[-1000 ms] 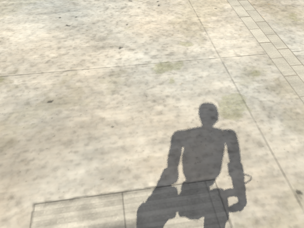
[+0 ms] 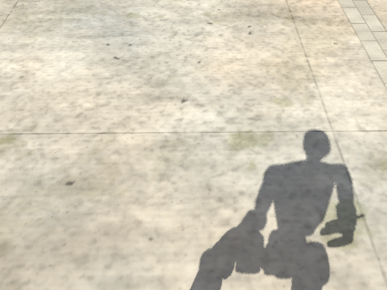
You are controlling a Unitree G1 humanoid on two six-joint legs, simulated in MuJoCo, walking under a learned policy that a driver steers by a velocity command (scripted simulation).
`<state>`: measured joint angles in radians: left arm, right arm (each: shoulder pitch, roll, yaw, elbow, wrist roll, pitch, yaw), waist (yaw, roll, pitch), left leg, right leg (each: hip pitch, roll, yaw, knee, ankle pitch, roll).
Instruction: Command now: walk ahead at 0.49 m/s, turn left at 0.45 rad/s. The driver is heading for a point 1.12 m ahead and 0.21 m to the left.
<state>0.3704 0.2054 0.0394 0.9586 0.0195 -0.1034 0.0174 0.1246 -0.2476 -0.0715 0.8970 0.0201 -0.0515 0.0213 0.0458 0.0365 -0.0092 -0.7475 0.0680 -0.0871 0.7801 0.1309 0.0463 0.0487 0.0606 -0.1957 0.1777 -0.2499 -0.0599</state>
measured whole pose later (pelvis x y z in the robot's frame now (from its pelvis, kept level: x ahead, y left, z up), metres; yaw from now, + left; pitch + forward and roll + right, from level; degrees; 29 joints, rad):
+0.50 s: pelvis +0.29 +0.05 +0.00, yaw +17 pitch +3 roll +0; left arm 0.05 0.28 0.05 0.72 0.01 -0.11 0.01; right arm 0.31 -0.25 -0.07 0.78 0.02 -0.06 0.00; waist -0.05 -0.04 0.02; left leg -0.16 -0.13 -0.11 0.34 -0.21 0.10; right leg -0.69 -0.11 0.09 0.73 -0.02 0.06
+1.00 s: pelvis +0.58 +0.07 +0.01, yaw +20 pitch +3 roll -1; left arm 0.37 0.25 0.04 0.84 -0.01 -0.09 -0.01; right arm 0.13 -0.26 -0.05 0.70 0.00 -0.07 0.00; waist 0.07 0.04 0.00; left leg -0.69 0.10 -0.05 0.77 -0.04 0.00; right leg -0.10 0.06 -0.02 0.25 -0.19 -0.06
